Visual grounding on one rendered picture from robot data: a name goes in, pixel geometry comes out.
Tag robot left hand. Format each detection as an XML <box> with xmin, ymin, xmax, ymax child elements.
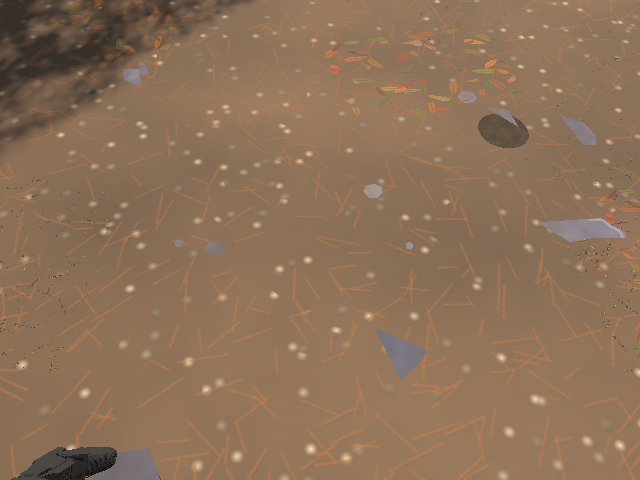
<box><xmin>11</xmin><ymin>447</ymin><xmax>117</xmax><ymax>480</ymax></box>

